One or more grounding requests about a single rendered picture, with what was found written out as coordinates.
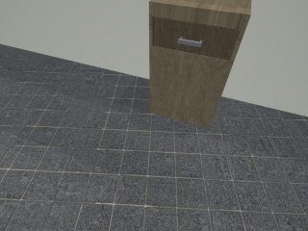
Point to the drawer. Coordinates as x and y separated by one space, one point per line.
217 42

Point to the handle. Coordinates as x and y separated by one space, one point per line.
189 42

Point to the cabinet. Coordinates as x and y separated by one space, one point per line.
186 86

